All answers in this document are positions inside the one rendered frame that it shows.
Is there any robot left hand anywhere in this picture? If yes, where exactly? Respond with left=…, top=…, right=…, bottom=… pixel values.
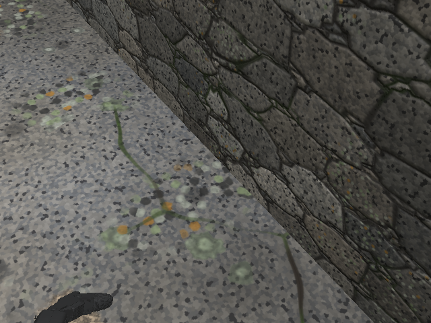
left=34, top=291, right=113, bottom=323

